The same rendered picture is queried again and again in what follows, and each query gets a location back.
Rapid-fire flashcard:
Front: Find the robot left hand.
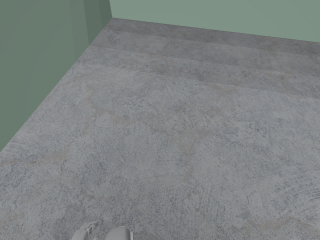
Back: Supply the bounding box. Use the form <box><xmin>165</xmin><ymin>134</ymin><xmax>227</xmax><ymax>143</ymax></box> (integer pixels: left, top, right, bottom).
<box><xmin>71</xmin><ymin>221</ymin><xmax>99</xmax><ymax>240</ymax></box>

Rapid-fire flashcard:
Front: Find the left robot thigh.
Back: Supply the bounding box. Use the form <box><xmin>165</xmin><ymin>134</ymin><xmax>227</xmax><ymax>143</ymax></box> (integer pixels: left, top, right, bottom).
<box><xmin>104</xmin><ymin>227</ymin><xmax>134</xmax><ymax>240</ymax></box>

